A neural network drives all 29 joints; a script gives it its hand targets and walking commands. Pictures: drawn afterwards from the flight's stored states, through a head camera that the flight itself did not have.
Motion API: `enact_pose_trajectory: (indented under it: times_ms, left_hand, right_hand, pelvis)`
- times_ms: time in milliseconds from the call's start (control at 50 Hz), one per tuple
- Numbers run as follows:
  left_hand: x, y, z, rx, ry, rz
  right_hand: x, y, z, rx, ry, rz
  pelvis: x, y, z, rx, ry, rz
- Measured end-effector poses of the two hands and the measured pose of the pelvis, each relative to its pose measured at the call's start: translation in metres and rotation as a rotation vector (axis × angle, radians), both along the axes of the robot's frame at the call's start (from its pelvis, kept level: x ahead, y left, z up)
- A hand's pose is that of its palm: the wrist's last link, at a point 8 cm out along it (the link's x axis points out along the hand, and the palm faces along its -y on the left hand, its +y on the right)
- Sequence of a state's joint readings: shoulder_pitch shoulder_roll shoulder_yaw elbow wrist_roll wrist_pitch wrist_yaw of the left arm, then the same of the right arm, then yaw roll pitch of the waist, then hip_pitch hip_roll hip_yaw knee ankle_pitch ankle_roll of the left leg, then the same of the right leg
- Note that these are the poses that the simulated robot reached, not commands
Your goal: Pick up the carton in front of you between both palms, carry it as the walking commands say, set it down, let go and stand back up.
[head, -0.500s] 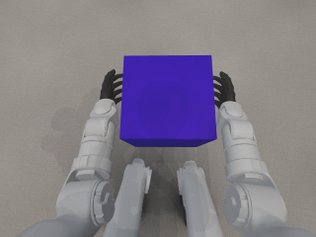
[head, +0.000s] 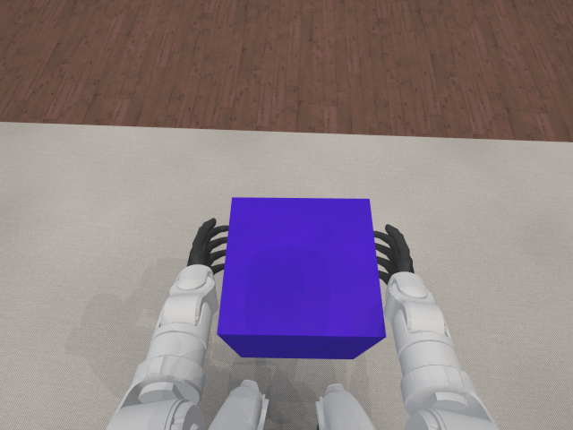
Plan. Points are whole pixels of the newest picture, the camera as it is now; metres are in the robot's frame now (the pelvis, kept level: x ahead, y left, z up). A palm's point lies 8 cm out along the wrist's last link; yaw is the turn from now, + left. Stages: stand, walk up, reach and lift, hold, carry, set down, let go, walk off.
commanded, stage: reach and lift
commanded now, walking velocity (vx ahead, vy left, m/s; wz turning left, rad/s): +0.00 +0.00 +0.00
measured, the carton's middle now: (298, 286) +0.35 +0.00 -0.11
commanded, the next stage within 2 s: hold in 1.48 s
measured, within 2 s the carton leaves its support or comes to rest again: neither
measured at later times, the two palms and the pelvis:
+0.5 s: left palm (172, 246) +0.31 +0.15 +0.10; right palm (437, 258) +0.31 -0.15 +0.10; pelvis +0.03 +0.00 +0.08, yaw +0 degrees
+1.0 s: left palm (170, 242) +0.31 +0.15 +0.11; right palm (442, 253) +0.31 -0.15 +0.11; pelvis +0.02 +0.00 +0.08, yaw +0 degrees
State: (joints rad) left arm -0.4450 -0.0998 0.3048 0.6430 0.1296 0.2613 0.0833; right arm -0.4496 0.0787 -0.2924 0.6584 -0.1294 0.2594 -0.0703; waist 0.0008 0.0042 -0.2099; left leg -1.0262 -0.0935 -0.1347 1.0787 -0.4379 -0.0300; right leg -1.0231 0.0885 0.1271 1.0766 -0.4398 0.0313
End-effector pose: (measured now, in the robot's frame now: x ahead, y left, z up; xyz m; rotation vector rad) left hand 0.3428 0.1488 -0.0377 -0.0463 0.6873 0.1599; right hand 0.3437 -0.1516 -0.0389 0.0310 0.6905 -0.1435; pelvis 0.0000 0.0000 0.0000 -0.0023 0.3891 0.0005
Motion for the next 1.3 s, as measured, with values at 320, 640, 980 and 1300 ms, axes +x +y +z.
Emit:
enact_pose_trajectory:
  times_ms: [320, 640, 980, 1300]
  left_hand:
    - [-0.019, 0.0, 0.097, 0.011, -0.01, -0.013]
    - [-0.036, 0.001, 0.14, 0.039, 0.017, -0.045]
    - [-0.03, 0.0, 0.149, 0.042, -0.002, -0.042]
    - [-0.029, 0.001, 0.154, 0.056, 0.001, -0.054]
  right_hand:
    - [-0.02, 0.0, 0.097, -0.01, -0.01, 0.004]
    - [-0.04, 0.0, 0.14, -0.035, 0.018, 0.02]
    - [-0.033, 0.0, 0.149, -0.036, -0.001, 0.024]
    - [-0.031, 0.0, 0.155, -0.051, 0.002, 0.034]
  pelvis:
    - [0.031, 0.0, 0.068, 0.0, -0.254, 0.002]
    - [0.017, 0.0, 0.083, 0.001, -0.445, -0.001]
    - [0.014, 0.0, 0.084, 0.002, -0.448, -0.002]
    - [0.028, -0.001, 0.089, 0.002, -0.462, 0.002]
